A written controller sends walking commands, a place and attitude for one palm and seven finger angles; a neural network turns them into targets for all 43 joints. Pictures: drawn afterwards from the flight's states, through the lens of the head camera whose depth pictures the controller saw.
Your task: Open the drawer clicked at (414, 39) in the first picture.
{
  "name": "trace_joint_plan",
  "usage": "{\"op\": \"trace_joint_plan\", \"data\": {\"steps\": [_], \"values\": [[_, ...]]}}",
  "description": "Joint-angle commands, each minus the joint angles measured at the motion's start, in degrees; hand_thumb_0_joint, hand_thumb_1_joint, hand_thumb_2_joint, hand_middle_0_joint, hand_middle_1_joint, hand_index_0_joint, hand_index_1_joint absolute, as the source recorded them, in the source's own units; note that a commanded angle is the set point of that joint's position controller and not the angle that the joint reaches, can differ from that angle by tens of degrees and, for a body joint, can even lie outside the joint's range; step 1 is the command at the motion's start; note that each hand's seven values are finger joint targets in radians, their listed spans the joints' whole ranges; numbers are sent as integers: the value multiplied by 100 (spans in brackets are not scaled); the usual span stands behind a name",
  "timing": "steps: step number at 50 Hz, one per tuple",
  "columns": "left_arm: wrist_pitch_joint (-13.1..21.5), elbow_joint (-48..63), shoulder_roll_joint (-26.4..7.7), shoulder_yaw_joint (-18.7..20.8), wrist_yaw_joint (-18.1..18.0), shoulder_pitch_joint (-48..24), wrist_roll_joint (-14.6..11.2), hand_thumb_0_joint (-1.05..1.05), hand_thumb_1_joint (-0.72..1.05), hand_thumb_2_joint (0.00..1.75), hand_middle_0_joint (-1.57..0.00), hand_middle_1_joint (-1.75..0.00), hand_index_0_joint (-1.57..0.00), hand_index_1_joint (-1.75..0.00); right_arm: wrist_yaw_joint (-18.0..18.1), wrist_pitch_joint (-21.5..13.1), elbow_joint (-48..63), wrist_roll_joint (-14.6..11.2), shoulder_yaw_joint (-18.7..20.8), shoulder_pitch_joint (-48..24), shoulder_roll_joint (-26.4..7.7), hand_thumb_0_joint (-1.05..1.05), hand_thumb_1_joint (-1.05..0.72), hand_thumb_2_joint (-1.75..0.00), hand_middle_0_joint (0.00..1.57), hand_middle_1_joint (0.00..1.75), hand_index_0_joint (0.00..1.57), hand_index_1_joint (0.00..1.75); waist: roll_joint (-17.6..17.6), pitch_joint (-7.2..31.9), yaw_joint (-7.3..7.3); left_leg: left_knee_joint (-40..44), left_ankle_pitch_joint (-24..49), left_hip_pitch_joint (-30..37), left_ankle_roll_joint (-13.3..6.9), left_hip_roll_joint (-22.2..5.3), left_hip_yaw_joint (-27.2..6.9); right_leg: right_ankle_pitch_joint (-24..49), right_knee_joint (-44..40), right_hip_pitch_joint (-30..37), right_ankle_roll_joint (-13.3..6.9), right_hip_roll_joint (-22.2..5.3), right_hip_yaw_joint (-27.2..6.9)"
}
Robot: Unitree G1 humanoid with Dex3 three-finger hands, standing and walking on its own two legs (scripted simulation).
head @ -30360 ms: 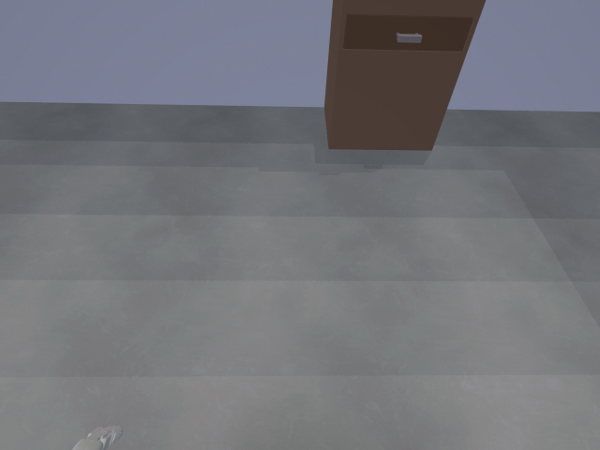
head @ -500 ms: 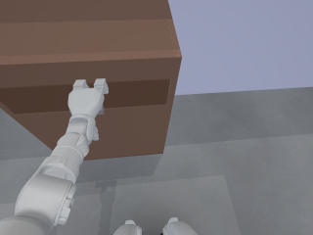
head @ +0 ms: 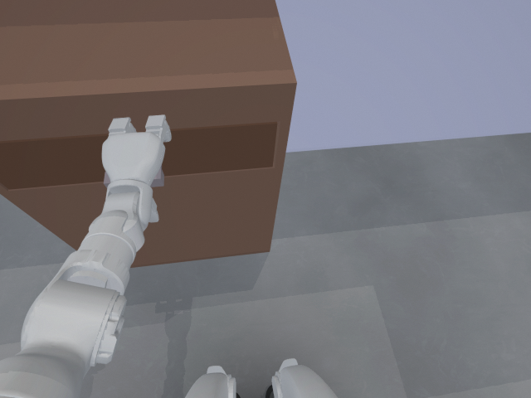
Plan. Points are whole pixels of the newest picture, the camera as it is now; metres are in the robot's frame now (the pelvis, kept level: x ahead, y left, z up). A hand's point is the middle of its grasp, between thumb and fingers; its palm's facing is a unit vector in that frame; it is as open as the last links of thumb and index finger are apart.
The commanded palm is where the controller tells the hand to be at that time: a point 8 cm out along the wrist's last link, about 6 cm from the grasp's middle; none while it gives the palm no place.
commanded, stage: lower the fingers behind the handle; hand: left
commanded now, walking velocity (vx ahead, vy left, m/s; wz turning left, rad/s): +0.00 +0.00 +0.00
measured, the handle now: (135, 170) +0.53 +0.21 -0.07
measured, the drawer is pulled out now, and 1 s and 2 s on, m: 0.00 0.00 0.00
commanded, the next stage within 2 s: lift the fingers back up to retry in 1.60 s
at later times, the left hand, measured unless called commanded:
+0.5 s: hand (143, 190) +0.48 +0.18 -0.05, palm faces -0.01 -0.04 -1.00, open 13.8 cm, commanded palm +0.46 +0.18 +0.01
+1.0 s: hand (141, 189) +0.48 +0.19 -0.06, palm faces -0.03 -0.01 -1.00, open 13.9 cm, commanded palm +0.46 +0.18 -0.03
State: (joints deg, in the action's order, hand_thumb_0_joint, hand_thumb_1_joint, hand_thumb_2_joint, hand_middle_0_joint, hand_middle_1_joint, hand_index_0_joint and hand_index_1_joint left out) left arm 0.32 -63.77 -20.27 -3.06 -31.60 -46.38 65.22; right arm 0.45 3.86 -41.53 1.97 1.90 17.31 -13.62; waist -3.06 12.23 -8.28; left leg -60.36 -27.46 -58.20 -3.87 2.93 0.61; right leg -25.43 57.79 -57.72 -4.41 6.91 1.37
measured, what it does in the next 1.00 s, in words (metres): stands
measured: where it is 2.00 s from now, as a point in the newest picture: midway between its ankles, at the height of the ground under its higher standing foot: outside the picture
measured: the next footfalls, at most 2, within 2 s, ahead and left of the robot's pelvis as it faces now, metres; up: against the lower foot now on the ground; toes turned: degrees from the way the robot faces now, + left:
none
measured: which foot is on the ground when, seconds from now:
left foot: down 0.00-1.00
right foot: down 0.00-1.00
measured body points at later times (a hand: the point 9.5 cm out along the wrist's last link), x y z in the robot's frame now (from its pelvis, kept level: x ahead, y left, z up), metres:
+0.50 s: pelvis -0.01 +0.01 -0.02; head +0.13 +0.02 +0.41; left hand +0.47 +0.18 +0.00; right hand +0.01 -0.27 -0.15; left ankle +0.00 +0.08 -0.66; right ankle +0.01 -0.08 -0.66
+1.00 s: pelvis -0.01 +0.00 -0.03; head +0.13 +0.01 +0.40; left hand +0.48 +0.19 +0.00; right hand +0.00 -0.26 -0.16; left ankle +0.00 +0.08 -0.66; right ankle +0.01 -0.08 -0.66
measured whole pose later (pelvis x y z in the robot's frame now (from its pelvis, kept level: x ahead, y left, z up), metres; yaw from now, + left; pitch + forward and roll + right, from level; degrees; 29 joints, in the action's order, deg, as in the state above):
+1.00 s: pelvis -0.01 +0.00 -0.03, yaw +0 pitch +30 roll -3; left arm -2.4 -68.1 -22.4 -5.2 -30.4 -50.4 63.7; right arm -0.7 2.8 -42.1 2.3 1.1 18.8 -13.4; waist -3.3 13.2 -8.3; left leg -69.4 -30.1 -68.8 -4.1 2.9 0.0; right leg -28.0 66.0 -67.8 -4.4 6.8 3.2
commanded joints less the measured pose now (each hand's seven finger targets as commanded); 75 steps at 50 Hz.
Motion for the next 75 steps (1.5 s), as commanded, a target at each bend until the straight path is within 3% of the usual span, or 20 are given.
{"op": "trace_joint_plan", "data": {"steps": [1,2,6,8,12,17,23,28,34,39,42,45,48,50,53,54,58,63,68,75], "values": [[-770,626,-1707,492,-464,-2059,-40,0,-50,30,-30,-120,-30,-120,-29,40,406,14,236,672,-844,0,-90,-90,20,30,20,30,-85,2821,239,591,2308,1422,141,-67,-140,2501,-673,2089,239,-255,-407],[-879,540,-1427,307,-345,-2085,-114,0,-50,30,-30,-120,-30,-120,-52,37,411,-3,268,692,-847,0,-90,-90,20,30,20,30,-66,2915,142,594,2417,1556,144,-83,-151,2631,-698,2120,247,-249,-388],[-1015,540,-1681,311,84,-2279,-377,0,-50,30,-30,-120,-30,-120,27,77,348,-116,253,797,-924,0,-90,-90,20,30,20,30,453,2730,-30,719,2030,1371,58,-102,-124,2706,-955,2526,377,-315,-519],[-714,852,-1522,127,344,-2495,-420,0,-50,30,-30,-120,-30,-120,86,-5,344,-124,264,814,-903,0,-90,-90,20,30,20,30,254,2764,-90,695,1951,1502,41,-112,-161,2583,-956,2355,357,-331,-552],[65,1013,-990,-244,631,-2275,-301,0,-50,30,-30,-120,-30,-120,150,-200,251,-96,304,839,-828,0,-90,-90,20,30,20,30,9,2208,-195,549,1825,1630,37,-143,-267,2057,-898,1488,267,-297,-476],[447,832,-1138,-18,318,-2171,-77,0,-50,30,-30,-120,-30,-120,73,-251,162,-6,311,907,-856,0,-90,-90,20,30,20,30,-436,2029,-78,280,1782,1490,128,-161,-433,1416,-519,480,141,-227,-307],[25,845,-1182,178,-435,-2696,66,0,-50,30,-30,-120,-30,-120,-60,-167,147,93,380,917,-914,0,-90,-90,20,30,20,30,-564,2827,-117,9,2419,1849,291,-244,-579,1514,-143,68,149,-176,-130],[-435,921,-1300,242,-520,-2981,2,0,-50,30,-30,-120,-30,-120,-89,-71,151,95,363,920,-944,0,-90,-90,20,30,20,30,-609,3430,-122,-41,2836,2115,326,-254,-591,1903,-60,399,187,-184,-100],[-750,234,-1066,-39,-138,-2676,-134,0,-50,30,-30,-120,-30,-120,-60,-54,66,43,278,952,-964,0,-90,-90,20,30,20,30,-208,2773,-286,21,2295,1668,188,-245,-507,1752,-240,458,234,-192,-127],[-557,29,-1187,-34,179,-2347,-178,0,-50,30,-30,-120,-30,-120,-10,-96,112,33,196,970,-957,0,-90,-90,20,30,20,30,-5,2421,-254,-41,1912,973,93,-197,-421,1794,-178,651,231,-216,-241],[-361,100,-822,-244,250,-2236,-170,0,-50,30,-30,-120,-30,-120,-35,-139,168,37,225,969,-898,0,-90,-90,20,30,20,30,-94,2274,-273,-108,1848,875,93,-182,-403,1746,-146,510,207,-222,-246],[-268,-7,-1026,-106,231,-1991,-129,0,-50,30,-30,-120,-30,-120,-27,-141,204,41,205,930,-917,0,-90,-90,20,30,20,30,88,2134,-224,-230,1555,454,66,-168,-361,1591,-75,481,218,-220,-309],[-212,147,-834,-303,136,-2292,-11,0,-50,30,-30,-120,-30,-120,-47,-174,198,52,243,964,-904,0,-90,-90,20,30,20,30,-163,2261,-305,-338,1533,484,85,-171,-395,1478,47,185,200,-222,-287],[-271,75,-1008,-116,36,-2089,39,0,-50,30,-30,-120,-30,-120,-68,-154,185,60,255,964,-937,0,-90,-90,20,30,20,30,-210,2348,-195,-371,1610,583,123,-188,-419,1410,121,60,178,-201,-241],[-418,50,-657,-380,-4,-2276,-30,0,-50,30,-30,-120,-30,-120,-102,-156,177,51,282,966,-923,0,-90,-90,20,30,20,30,-226,2398,-331,-438,1597,674,136,-196,-457,1309,144,-147,202,-199,-197],[-468,13,-941,-173,-28,-2328,-16,0,-50,30,-30,-120,-30,-120,-92,-141,129,48,274,985,-964,0,-90,-90,20,30,20,30,-176,2382,-306,-440,1526,602,139,-217,-474,1229,188,-157,198,-197,-178],[-673,-82,-951,-257,47,-2461,-119,0,-50,30,-30,-120,-30,-120,-88,-153,174,32,220,962,-962,0,-90,-90,20,30,20,30,-165,2550,-329,-476,1309,315,93,-168,-400,1242,206,106,229,-216,-228],[-826,-345,-1092,-320,241,-2639,-131,0,-50,30,-30,-120,-30,-120,-35,-194,190,-20,137,901,-988,0,-90,-90,20,30,20,30,-46,2088,-428,-480,673,-159,52,-166,-370,650,135,-56,250,-229,-246],[-789,-320,-1269,-280,486,-2672,-192,0,-50,30,-30,-120,-30,-120,21,-272,271,-40,81,920,-977,0,-90,-90,20,30,20,30,-87,2253,-428,-561,567,-358,15,-158,-340,617,196,60,267,-243,-303],[-647,-334,-1433,-273,711,-2703,-185,0,-50,30,-30,-120,-30,-120,78,-328,327,-85,25,953,-1002,0,-90,-90,20,30,20,30,48,1945,-452,-651,158,-823,-14,-165,-317,172,202,-105,274,-256,-344]]}}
